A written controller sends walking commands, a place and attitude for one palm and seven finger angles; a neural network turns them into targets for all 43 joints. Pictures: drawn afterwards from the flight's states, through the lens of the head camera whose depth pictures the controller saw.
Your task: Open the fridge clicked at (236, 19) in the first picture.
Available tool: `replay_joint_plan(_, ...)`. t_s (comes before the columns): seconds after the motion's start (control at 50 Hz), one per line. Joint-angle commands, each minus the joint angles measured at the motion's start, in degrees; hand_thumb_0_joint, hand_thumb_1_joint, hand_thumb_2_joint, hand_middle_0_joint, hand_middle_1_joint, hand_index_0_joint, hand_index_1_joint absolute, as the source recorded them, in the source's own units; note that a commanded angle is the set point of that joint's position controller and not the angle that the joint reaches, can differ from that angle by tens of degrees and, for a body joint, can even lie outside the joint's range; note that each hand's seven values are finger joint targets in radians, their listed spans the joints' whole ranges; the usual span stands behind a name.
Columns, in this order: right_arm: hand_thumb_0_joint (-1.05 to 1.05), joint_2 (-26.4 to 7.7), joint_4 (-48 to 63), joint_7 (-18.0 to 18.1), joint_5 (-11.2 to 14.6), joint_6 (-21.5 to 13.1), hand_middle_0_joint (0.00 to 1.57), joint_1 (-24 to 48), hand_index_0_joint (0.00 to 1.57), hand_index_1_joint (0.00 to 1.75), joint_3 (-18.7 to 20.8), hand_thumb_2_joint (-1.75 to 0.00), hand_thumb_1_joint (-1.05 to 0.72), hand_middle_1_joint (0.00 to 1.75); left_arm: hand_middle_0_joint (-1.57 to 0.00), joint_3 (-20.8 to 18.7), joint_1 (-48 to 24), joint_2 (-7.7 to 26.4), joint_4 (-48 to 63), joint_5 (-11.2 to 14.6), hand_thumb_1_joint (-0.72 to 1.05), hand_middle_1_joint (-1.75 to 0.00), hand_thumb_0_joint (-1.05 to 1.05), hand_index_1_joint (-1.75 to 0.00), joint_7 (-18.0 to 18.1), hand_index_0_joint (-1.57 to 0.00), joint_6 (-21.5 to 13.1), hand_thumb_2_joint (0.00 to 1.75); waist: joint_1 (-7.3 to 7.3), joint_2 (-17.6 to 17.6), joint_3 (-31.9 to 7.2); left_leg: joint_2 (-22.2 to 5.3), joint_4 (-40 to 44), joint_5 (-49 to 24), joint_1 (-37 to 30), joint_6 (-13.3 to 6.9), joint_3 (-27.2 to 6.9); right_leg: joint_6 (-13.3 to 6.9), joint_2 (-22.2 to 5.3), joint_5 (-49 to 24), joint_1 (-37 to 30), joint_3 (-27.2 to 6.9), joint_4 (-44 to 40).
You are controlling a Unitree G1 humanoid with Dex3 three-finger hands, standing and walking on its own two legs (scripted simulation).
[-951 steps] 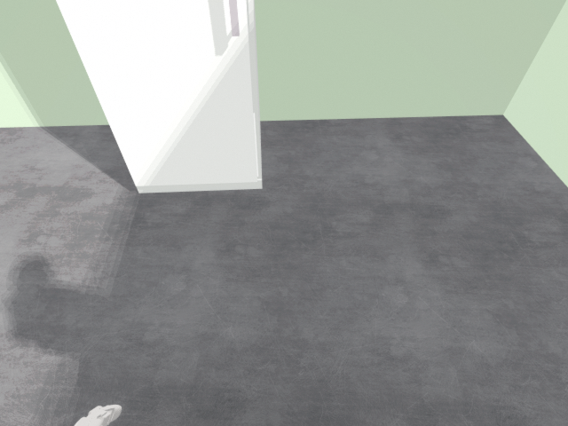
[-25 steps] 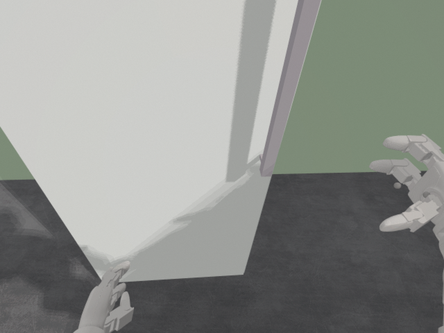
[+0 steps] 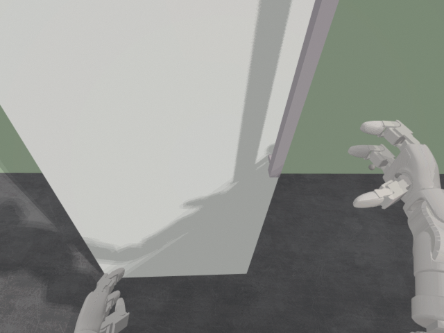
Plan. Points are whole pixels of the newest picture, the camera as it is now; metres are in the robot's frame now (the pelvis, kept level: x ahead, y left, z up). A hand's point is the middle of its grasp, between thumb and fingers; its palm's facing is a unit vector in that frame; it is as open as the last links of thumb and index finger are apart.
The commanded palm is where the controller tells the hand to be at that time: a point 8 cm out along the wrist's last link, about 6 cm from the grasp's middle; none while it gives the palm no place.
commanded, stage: move the hooked fingers beside the handle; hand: right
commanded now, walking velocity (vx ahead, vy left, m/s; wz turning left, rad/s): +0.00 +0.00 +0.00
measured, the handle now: (295, 85) +0.48 -0.09 +0.24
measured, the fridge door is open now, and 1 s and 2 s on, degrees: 0 0 0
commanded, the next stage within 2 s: feel for the door with the fingertips in 1.52 s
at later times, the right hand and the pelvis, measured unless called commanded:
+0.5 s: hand (340, 146) +0.41 -0.18 +0.17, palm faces -0.06 +1.00 -0.02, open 14.0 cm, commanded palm +0.39 -0.23 +0.17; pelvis +0.00 +0.00 +0.00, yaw +1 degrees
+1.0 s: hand (333, 141) +0.43 -0.18 +0.16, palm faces -0.05 +1.00 +0.00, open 14.0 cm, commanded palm +0.41 -0.22 +0.17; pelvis +0.00 +0.00 +0.00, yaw +2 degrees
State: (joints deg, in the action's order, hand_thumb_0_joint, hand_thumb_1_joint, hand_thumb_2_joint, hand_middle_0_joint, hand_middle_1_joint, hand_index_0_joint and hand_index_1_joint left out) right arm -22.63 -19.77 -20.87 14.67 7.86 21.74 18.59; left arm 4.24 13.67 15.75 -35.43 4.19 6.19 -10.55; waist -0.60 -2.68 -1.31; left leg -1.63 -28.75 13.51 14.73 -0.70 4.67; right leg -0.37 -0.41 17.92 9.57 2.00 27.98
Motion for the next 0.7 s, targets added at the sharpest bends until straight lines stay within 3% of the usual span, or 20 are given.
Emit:
replay_joint_plan(0.0,0.00,-13.97,11.01,0.74,0.48,-3.42,0.30,23.54,0.30,1.20,3.52,-0.30,0.50,1.20,-0.20,-3.06,-5.32,6.81,8.84,0.42,0.90,-0.30,0.00,-0.30,0.34,-0.20,-2.38,0.90,0.36,0.81,-12.88,-0.11,2.68,-14.36,-7.34,-0.79,-1.91,-1.29,0.27,-15.27,-0.29,-1.83,-3.53)
replay_joint_plan(0.04,0.00,-13.81,12.51,1.55,0.48,-4.37,0.30,25.31,0.30,1.20,3.71,-0.30,0.50,1.20,-0.20,-3.11,-5.27,6.50,8.97,0.28,0.90,-0.30,0.00,-0.30,0.34,-0.20,-2.41,0.90,0.36,0.01,-14.85,-0.16,2.39,-15.67,-8.10,-0.84,-2.06,-1.28,0.36,-16.45,-1.37,-1.79,-3.24)
replay_joint_plan(0.08,0.00,-13.98,11.39,1.93,0.28,-4.74,0.30,25.82,0.30,1.20,3.62,-0.30,0.50,1.20,-0.20,-3.08,-4.94,6.66,8.68,0.25,0.90,-0.30,0.00,-0.30,0.35,-0.20,-2.02,0.90,0.51,1.89,-15.21,-0.06,2.42,-16.42,-8.91,-0.73,-2.18,-1.40,0.19,-16.95,-0.84,-1.66,-3.39)
replay_joint_plan(0.1,0.00,-13.09,11.00,2.00,0.18,-4.96,0.30,28.05,0.30,1.20,2.34,-0.30,0.50,1.20,-0.20,-2.93,-4.91,6.56,8.37,0.27,0.90,-0.30,0.00,-0.30,0.41,-0.20,-1.93,0.90,0.98,0.14,-14.67,-0.13,2.62,-15.78,-8.20,-0.77,-2.28,-1.31,0.27,-16.05,-0.93,-1.67,-3.53)
replay_joint_plan(0.16,0.00,-14.43,6.68,2.57,-0.22,-5.03,0.30,28.15,0.30,1.20,3.32,-0.30,0.50,1.20,-0.20,-3.18,-4.03,7.06,7.63,0.27,0.90,-0.30,0.00,-0.30,0.51,-0.20,-1.47,0.90,0.88,3.21,-13.29,-0.07,3.21,-14.05,-7.99,-0.67,-2.62,-1.59,0.14,-14.37,0.56,-1.57,-3.59)
replay_joint_plan(0.18,0.00,-13.49,6.23,2.51,-0.42,-5.07,0.30,29.57,0.30,1.20,2.19,-0.30,0.50,1.20,-0.20,-3.09,-4.13,6.88,7.68,0.39,0.90,-0.30,0.00,-0.30,0.54,-0.20,-1.31,0.90,1.30,1.32,-13.54,-0.18,3.21,-13.84,-7.72,-0.74,-2.71,-1.54,0.28,-14.09,0.30,-1.38,-3.84)
replay_joint_plan(0.22,0.00,-12.42,3.88,2.71,-0.73,-5.36,0.30,32.94,0.30,1.20,0.52,-0.30,0.50,1.20,-0.20,-3.02,-3.52,7.01,7.14,0.41,0.90,-0.30,0.00,-0.30,0.64,-0.20,-1.14,0.90,2.15,1.35,-12.53,-0.14,3.30,-12.79,-6.40,-0.83,-2.49,-1.42,0.28,-13.12,0.47,-1.80,-3.91)
replay_joint_plan(0.26,0.00,-13.06,3.75,2.97,-1.03,-6.09,0.30,33.68,0.30,1.20,0.81,-0.30,0.50,1.20,-0.20,-3.19,-3.14,7.13,7.22,0.28,0.90,-0.30,0.00,-0.30,0.49,-0.20,-0.98,0.90,1.68,1.24,-14.33,-0.07,3.07,-13.64,-7.01,-0.99,-2.65,-1.51,0.11,-14.32,-0.25,-1.76,-3.54)
replay_joint_plan(0.28,0.00,-11.80,3.98,2.88,-0.84,-6.42,0.30,35.22,0.30,1.20,-0.14,-0.30,0.50,1.20,-0.20,-3.21,-3.07,6.96,7.38,0.20,0.90,-0.30,0.00,-0.30,0.45,-0.20,-1.00,0.90,2.02,0.88,-15.76,-0.14,2.79,-14.58,-7.59,-0.97,-2.70,-1.51,0.25,-14.91,-0.72,-1.73,-3.51)
replay_joint_plan(0.34,0.00,-11.61,0.02,3.47,-0.87,-7.09,0.30,36.61,0.30,1.20,-0.05,-0.30,0.50,1.20,-0.20,-3.30,-1.92,7.19,6.51,0.15,0.90,-0.30,0.00,-0.30,0.41,-0.20,-0.74,0.90,2.23,1.89,-15.06,-0.06,2.69,-14.23,-6.69,-1.03,-2.42,-1.34,0.18,-14.50,0.09,-1.99,-3.55)
replay_joint_plan(0.36,0.00,-12.68,-0.69,3.66,-1.09,-7.23,0.30,35.77,0.30,1.20,0.74,-0.30,0.50,1.20,-0.20,-3.40,-1.69,7.39,6.42,0.06,0.90,-0.30,0.00,-0.30,0.21,-0.20,-0.54,0.90,1.67,2.75,-15.68,-0.02,2.58,-14.80,-7.62,-1.07,-2.62,-1.44,0.09,-15.13,0.46,-1.90,-3.39)
replay_joint_plan(0.44,0.00,-12.98,-4.54,4.70,-1.83,-7.83,0.30,37.62,0.30,1.20,0.96,-0.30,0.50,1.20,-0.20,-3.46,-0.62,7.45,5.89,0.12,0.90,-0.30,0.00,-0.30,-0.07,-0.20,0.14,0.90,2.07,2.17,-14.69,-0.15,2.59,-14.45,-6.99,-1.03,-2.79,-1.34,0.17,-14.15,1.99,-1.56,-3.65)
replay_joint_plan(0.46,0.00,-13.00,-4.22,4.92,-2.13,-8.29,0.30,38.67,0.30,1.20,0.59,-0.30,0.50,1.20,-0.20,-3.60,-0.41,7.59,5.87,0.02,0.90,-0.30,0.00,-0.30,-0.22,-0.20,0.36,0.90,2.02,3.40,-15.27,-0.13,2.50,-14.92,-7.66,-1.04,-2.82,-1.49,0.00,-14.76,1.92,-1.60,-3.59)
replay_joint_plan(0.48,0.00,-12.15,-3.48,5.00,-2.14,-8.76,0.30,40.15,0.30,1.20,0.01,-0.30,0.50,1.20,-0.20,-3.67,-0.38,7.42,6.11,0.01,0.90,-0.30,0.00,-0.30,-0.31,-0.20,0.31,0.90,2.23,2.34,-16.47,-0.08,2.29,-15.96,-7.84,-1.06,-2.93,-1.53,0.00,-15.59,1.10,-1.52,-3.57)
replay_joint_plan(0.58,0.00,-14.00,-6.00,5.27,-2.57,-10.52,0.30,42.37,0.30,1.20,1.45,-0.30,0.50,1.20,-0.20,-4.00,1.33,7.63,5.38,-0.17,0.90,-0.30,0.00,-0.30,-0.39,-0.20,0.88,0.90,2.48,2.72,-18.03,0.07,1.89,-18.13,-8.83,-1.05,-3.21,-1.66,-0.04,-17.06,1.28,-1.14,-3.15)
replay_joint_plan(0.62,0.00,-12.61,-7.71,5.24,-2.60,-10.87,0.30,43.51,0.30,1.20,0.34,-0.30,0.50,1.20,-0.20,-3.94,1.73,7.45,5.01,-0.14,0.90,-0.30,0.00,-0.30,-0.45,-0.20,0.97,0.90,2.91,0.71,-17.15,0.11,2.07,-17.93,-7.55,-1.14,-3.22,-1.50,0.04,-16.65,1.23,-1.05,-3.05)
replay_joint_plan(0.68,0.00,-11.69,-8.92,5.28,-2.71,-11.48,0.30,44.85,0.30,1.20,-0.50,-0.30,0.50,1.20,-0.20,-4.23,2.63,7.70,4.70,-0.19,0.90,-0.30,0.00,-0.30,-0.67,-0.20,1.08,0.90,3.29,1.83,-17.66,0.34,1.86,-18.34,-7.17,-1.16,-3.06,-1.60,-0.19,-17.34,1.08,-1.13,-2.90)
